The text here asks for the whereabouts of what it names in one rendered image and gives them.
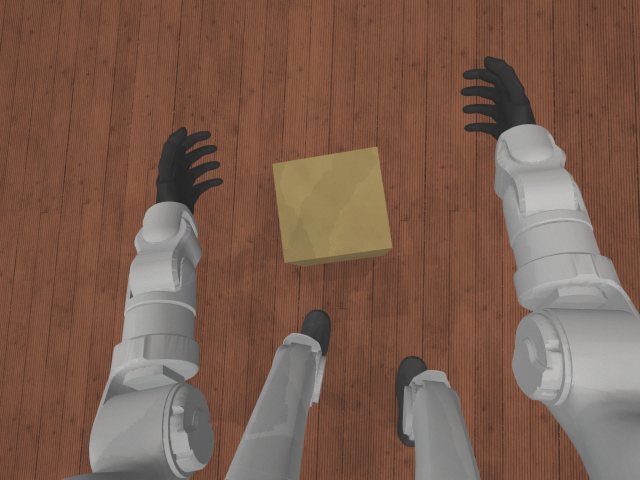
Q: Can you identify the left robot forearm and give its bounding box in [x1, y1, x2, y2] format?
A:
[89, 201, 202, 472]

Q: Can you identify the robot left shin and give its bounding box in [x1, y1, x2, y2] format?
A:
[272, 333, 321, 364]

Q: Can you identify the robot left upper arm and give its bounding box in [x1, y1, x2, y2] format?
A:
[62, 382, 215, 480]

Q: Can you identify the robot right hand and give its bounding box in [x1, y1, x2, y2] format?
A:
[461, 56, 536, 141]

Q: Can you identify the robot right thigh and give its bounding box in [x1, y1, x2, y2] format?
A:
[403, 380, 481, 480]

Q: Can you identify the right robot forearm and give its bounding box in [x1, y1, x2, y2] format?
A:
[494, 124, 640, 320]

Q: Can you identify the robot left hand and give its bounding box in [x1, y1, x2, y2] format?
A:
[156, 127, 223, 215]

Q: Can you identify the carton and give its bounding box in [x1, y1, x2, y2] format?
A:
[272, 147, 393, 266]

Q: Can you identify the robot right upper arm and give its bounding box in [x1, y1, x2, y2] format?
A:
[512, 308, 640, 480]

